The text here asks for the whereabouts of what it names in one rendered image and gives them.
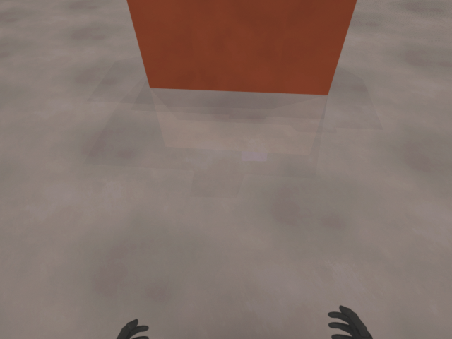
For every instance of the robot right hand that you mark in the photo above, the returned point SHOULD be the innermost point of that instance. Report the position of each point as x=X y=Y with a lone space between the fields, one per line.
x=356 y=328

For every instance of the pedestal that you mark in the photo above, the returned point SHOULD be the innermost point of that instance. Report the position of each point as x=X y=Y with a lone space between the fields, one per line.
x=261 y=46

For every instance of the robot left hand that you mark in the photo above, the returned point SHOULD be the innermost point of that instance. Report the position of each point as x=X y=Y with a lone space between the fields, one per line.
x=131 y=329

